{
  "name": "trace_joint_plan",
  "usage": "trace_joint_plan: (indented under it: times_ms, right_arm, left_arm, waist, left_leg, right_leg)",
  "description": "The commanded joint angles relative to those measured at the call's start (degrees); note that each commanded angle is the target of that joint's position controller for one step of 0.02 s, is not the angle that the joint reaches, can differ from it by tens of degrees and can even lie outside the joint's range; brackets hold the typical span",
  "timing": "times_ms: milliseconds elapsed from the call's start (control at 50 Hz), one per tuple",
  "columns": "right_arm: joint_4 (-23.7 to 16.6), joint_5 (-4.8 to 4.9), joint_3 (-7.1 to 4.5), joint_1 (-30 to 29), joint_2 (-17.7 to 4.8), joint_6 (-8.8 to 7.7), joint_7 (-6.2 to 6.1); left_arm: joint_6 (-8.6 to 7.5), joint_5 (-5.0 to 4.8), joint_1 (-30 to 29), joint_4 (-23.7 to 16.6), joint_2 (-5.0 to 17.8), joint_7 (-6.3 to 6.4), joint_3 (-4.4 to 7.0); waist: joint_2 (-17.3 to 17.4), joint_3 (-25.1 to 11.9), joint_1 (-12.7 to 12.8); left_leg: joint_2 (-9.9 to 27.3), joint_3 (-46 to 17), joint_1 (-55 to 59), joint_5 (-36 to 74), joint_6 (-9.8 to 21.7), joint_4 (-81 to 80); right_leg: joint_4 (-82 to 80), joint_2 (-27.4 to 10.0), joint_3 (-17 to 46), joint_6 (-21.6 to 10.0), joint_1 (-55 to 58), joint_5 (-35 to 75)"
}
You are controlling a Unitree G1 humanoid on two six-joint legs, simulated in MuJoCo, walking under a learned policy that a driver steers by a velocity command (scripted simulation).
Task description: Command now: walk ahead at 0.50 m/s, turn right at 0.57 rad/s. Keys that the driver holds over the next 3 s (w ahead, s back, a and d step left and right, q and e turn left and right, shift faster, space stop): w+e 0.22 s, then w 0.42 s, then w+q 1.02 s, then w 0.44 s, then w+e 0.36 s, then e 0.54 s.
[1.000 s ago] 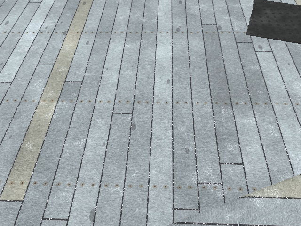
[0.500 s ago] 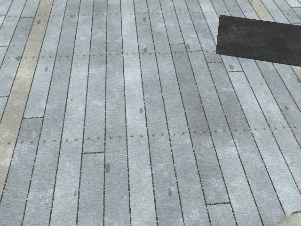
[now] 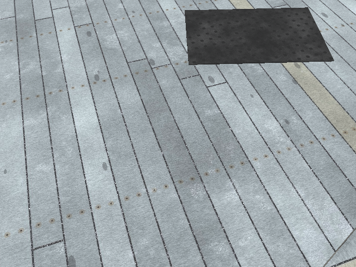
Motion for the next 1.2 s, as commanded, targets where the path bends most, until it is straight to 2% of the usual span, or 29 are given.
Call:
trace_joint_plan:
  times_ms: [20, 60, 100, 160, 240, 300, 320, 340, 360, 380, 400, 420, 440, 500, 560, 620, 680, 720, 760, 780, 800, 820, 840, 880, 900, 940, 1000, 1100, 1200]
  right_arm:
    - [-5.2, -2.05, -1.42, -4.5, -5.4, -0.12, 0.65]
    - [-5.4, -3.31, -0.29, -6.7, -2.7, -0.25, 1.76]
    - [-5.3, -2.86, 0.39, -7.6, -1.5, -0.02, 2.82]
    - [-7.7, -1.7, 0.71, -11.0, -1.2, 0.43, 3.01]
    - [-7.1, -0.58, 0.06, -11.1, -3.2, -0.07, 2.6]
    - [-1.5, -1.08, -1.29, 2.2, -3.4, -0.7, 1.74]
    - [1.5, -1.81, -1.9, 13.7, -4.9, -0.76, 2.09]
    - [4.2, -2.18, -2.46, 22.2, -7.3, -0.99, 2.17]
    - [6.2, 0.02, -4.2, 24.4, -13.4, -0.22, 2.5]
    - [5.9, 0.2, -4.06, 22.1, -11.3, 0.56, 1.77]
    - [3.9, -1.8, -2.25, 16.8, -5.1, 0.74, 0.14]
    - [3.7, -2.63, -0.99, 12.7, -3.7, 0.03, -0.3]
    - [3.2, -2.39, -0.1, 7.9, -2.9, -0.65, -0.4]
    - [4.7, -2.15, 0.2, 8.5, -2.3, -0.65, -0.73]
    - [6.2, -0.61, -0.4, 12.6, -5.1, 0.26, -1.72]
    - [8.0, 0.66, -0.51, 17.3, -5.8, 1.0, -2.09]
    - [9.5, 0.49, -0.41, 21.4, -5.1, 2.25, -2.0]
    - [9.5, 0.27, -0.8, 21.6, -6.2, 3.03, -2.15]
    - [8.3, 0.02, -0.94, 18.9, -7.3, 3.22, -1.91]
    - [5.6, -0.86, -0.44, 15.5, -6.3, 2.81, -1.83]
    - [5.3, -0.54, 1.89, 24.3, 0.6, 2.06, -1.57]
    - [6.6, 0.46, 0.61, 23.0, -4.2, 1.69, -1.5]
    - [4.6, 1.42, -0.59, 17.6, -7.1, 1.77, -1.67]
    - [3.0, 0.42, -0.89, 12.3, -5.7, 2.37, -2.18]
    - [2.8, 0.28, -1.03, 13.2, -4.4, 3.12, -2.23]
    - [2.6, 0.58, -0.78, 14.4, -1.8, 4.53, -2.19]
    - [0.4, -0.03, -0.98, 10.6, -1.9, 5.47, -2.3]
    - [-2.5, -0.05, -0.08, 1.6, -1.2, 4.82, -0.28]
    - [-6.8, -0.09, -0.25, -5.4, -3.3, 5.17, 1.19]
  left_arm:
    - [-2.2, 0.2, -0.3, -3.8, 8.1, 3.13, 1.69]
    - [-1.28, 0.52, 1.3, -3.4, 8.2, 5.44, 1.54]
    - [-0.67, 0.35, 2.1, -2.9, 7.8, 6.05, 1.47]
    - [-0.13, -0.48, 4.2, -2.2, 6.9, 6.21, 1.4]
    - [1.05, -1.08, 6.4, -2.3, 5.2, 7.34, 1.81]
    - [1.5, -0.96, 9.4, -0.4, 2.9, 6.14, 1.35]
    - [0.69, -0.31, 8.9, -0.4, 0.6, 4.67, 0.67]
    - [-0.48, -1.64, 16.6, 0.5, -2.2, 3.74, -0.6]
    - [-1.7, -2.82, 21.0, -0.9, 1.0, 3.97, -1.25]
    - [-2.3, -4.11, 13.3, -2.4, 3.9, 4.23, -0.93]
    - [-2.74, -3.44, 0.1, -3.7, 6.1, 5.31, -0.1]
    - [-2.71, -1.96, -4.5, -5.0, 6.1, 5.92, -0.05]
    - [-2.32, -0.42, -5.0, -5.4, 6.1, 5.6, 0.48]
    - [-1.91, 1.28, -7.2, -5.8, 1.7, 4.01, -0.05]
    - [-2.39, 0.97, -12.9, -7.2, -2.3, 2.46, -1.57]
    - [-2.39, 0.11, -19.3, -8.5, -1.5, 1.55, -1.49]
    - [-2.97, 0.09, -25.4, -10.5, -0.7, 0.47, -1.2]
    - [-3.52, 0.09, -24.4, -10.7, 1.0, 0.12, -0.57]
    - [-3.76, 0.59, -12.7, -7.6, 5.4, 0.79, 1.51]
    - [-3.67, 1.62, -0.4, -5.4, 9.8, 1.67, 2.8]
    - [-3.28, 1.48, 3.5, -3.8, 13.0, 1.65, 3.36]
    - [-2.72, 1.02, 5.2, -3.3, 7.6, 1.93, 2.24]
    - [-2.51, 0.75, 0.5, -3.4, 5.7, 2.26, 1.37]
    - [-2.86, 1.12, -6.6, -2.9, 2.9, 1.92, 0.4]
    - [-3.28, 1.68, -8.5, -2.7, 2.1, 1.71, 0.15]
    - [-3.95, 1.58, -10.5, -1.8, 2.2, 1.49, 0.48]
    - [-4.48, 1.68, -10.4, 0.1, 4.6, 2.01, 1.3]
    - [-3.79, 1.04, -8.1, 2.3, 7.3, 3.03, 1.93]
    - [-2.37, -0.3, -4.0, 4.6, 10.6, 2.88, 2.94]
  waist:
    - [-3.4, -2.1, -1.5]
    - [-4.1, -3.5, -0.9]
    - [-2.9, -3.7, -0.3]
    - [-5.3, -2.0, 1.0]
    - [-5.3, 0.4, 2.9]
    - [-2.7, -4.0, -1.1]
    - [0.7, -9.5, -6.1]
    - [13.5, -16.7, -5.6]
    - [20.1, -22.5, -4.6]
    - [13.0, -19.4, -6.3]
    - [0.7, -11.9, -8.5]
    - [-0.9, -6.9, -6.7]
    - [-0.8, -2.0, -1.8]
    - [5.4, 0.6, -1.4]
    - [4.3, -1.7, -3.3]
    - [2.6, -0.4, -6.0]
    - [1.9, 1.3, -7.1]
    - [2.9, -0.1, -5.3]
    - [3.9, -8.0, 1.6]
    - [0.6, -16.6, 7.1]
    - [-14.2, -26.9, 4.5]
    - [-11.6, -26.9, 6.1]
    - [-9.0, -16.3, 5.2]
    - [-4.4, -6.4, 1.4]
    - [-6.1, -4.4, -0.8]
    - [-6.8, -2.5, -2.9]
    - [-4.8, -0.6, -3.5]
    - [-3.4, 0.5, -0.6]
    - [-3.7, 2.7, 1.2]
  left_leg:
    - [2.1, -3.3, -7.5, 16.3, -0.4, -15.5]
    - [-1.6, -0.9, -2.4, 32.1, -0.4, -24.3]
    - [-3.7, 0.2, 6.2, 43.2, 0.6, -29.5]
    - [-3.7, -2.2, 6.0, 40.1, 0.5, -32.4]
    - [1.8, -6.6, -0.1, 39.6, -0.3, -44.2]
    - [2.0, -1.2, 19.1, 41.7, 0.1, -48.1]
    - [5.6, -4.0, 38.2, 48.9, 1.6, -38.0]
    - [14.9, -16.8, 57.7, 58.2, 7.6, -27.1]
    - [22.1, -31.3, 61.1, 42.2, 15.2, -31.5]
    - [22.6, -36.3, 58.0, 10.8, 18.9, -40.3]
    - [20.9, -34.1, 46.8, 4.1, 17.3, -45.9]
    - [21.0, -34.1, 36.3, 11.8, 17.6, -47.1]
    - [16.9, -28.7, 25.5, 18.3, 15.6, -48.9]
    - [8.2, -12.6, 14.3, 30.9, 11.5, -53.0]
    - [6.5, -6.4, 15.3, 37.6, 10.3, -54.5]
    - [7.9, -6.2, 22.0, 32.1, 9.6, -55.7]
    - [9.8, -7.6, 29.2, 32.6, 9.1, -53.1]
    - [10.1, -8.3, 31.1, 39.6, 8.4, -49.4]
    - [6.5, -5.9, 25.4, 51.2, 6.3, -36.7]
    - [3.1, -4.1, 12.7, 38.9, 4.1, -21.1]
    - [-4.1, -0.9, -7.0, -2.1, 0.8, -0.5]
    - [-2.8, -5.6, -12.4, -10.8, 0.4, 7.6]
    - [-0.5, -4.6, -15.9, -6.0, 0.0, 9.7]
    - [2.8, -2.6, -13.0, 0.9, -0.5, 5.1]
    - [4.1, -2.8, -9.8, 3.1, -0.6, 3.7]
    - [5.0, -2.5, -6.8, 4.5, -1.0, 1.7]
    - [5.5, -3.0, -9.7, 11.2, -1.7, -3.9]
    - [4.4, 0.7, -6.8, 25.3, -0.6, -20.3]
    - [3.0, 3.9, -8.0, 17.8, 2.4, -27.6]
  right_leg:
    - [-12.9, -13.9, 21.9, -11.8, 2.5, 11.0]
    - [-10.0, -9.7, 17.0, -10.1, -2.3, 10.5]
    - [-7.6, -7.6, 14.7, -7.9, -9.7, 4.6]
    - [-3.1, -7.9, 19.2, -7.2, -8.5, -1.8]
    - [6.7, -8.7, 24.0, -5.4, 6.2, -3.8]
    - [25.5, -4.1, 17.5, -2.3, 3.3, 0.9]
    - [41.7, -0.8, 13.6, -0.3, -11.7, -11.0]
    - [64.6, 3.0, 12.8, 2.6, -30.2, -27.9]
    - [73.6, -0.2, 11.1, 4.5, -38.1, -24.1]
    - [69.5, -3.1, 9.6, 4.3, -45.3, -16.2]
    - [63.9, -5.3, 9.1, 3.5, -44.7, -6.2]
    - [61.8, -6.4, 9.5, 3.8, -40.9, -2.7]
    - [48.1, -9.3, 10.8, 4.2, -35.1, 2.9]
    - [25.7, -11.3, 4.3, 6.0, -23.5, 9.0]
    - [6.4, -9.1, 0.9, 5.9, -15.0, 18.2]
    - [-3.2, -7.4, -0.2, 5.1, -14.3, 22.9]
    - [-8.1, -6.6, 0.3, 3.4, -15.9, 20.5]
    - [-10.6, -5.1, -0.1, 2.3, -10.5, 16.6]
    - [-11.3, -4.6, -0.6, -0.6, 10.9, 17.7]
    - [-7.1, -14.0, 8.3, -4.4, 30.3, 23.1]
    - [-9.3, -29.6, 30.8, -12.9, 49.7, 18.8]
    - [-13.0, -29.7, 36.3, -12.5, 47.0, 11.3]
    - [-15.5, -27.5, 28.0, -10.0, 38.1, 11.6]
    - [-20.9, -22.8, 17.5, -7.4, 21.7, 16.1]
    - [-23.7, -21.3, 13.7, -6.7, 16.2, 15.7]
    - [-27.7, -20.8, 9.4, -6.9, 10.3, 16.1]
    - [-29.6, -20.9, 3.2, -6.7, 9.0, 21.6]
    - [-29.3, -18.9, -6.2, -4.1, 11.1, 22.5]
    - [-25.1, -22.3, -8.6, -2.3, 20.7, 25.6]
Next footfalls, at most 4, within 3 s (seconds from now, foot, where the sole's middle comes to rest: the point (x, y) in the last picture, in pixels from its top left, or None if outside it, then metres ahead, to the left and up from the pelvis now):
0.30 left None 0.37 0.14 -0.89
0.78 right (227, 239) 0.62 -0.14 -0.89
1.28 left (169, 178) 0.90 0.11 -0.89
1.76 right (198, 127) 1.21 -0.02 -0.89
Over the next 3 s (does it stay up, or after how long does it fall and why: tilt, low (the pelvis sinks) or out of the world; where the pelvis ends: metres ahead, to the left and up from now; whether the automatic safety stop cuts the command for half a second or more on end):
stays up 1.51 0.19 -0.12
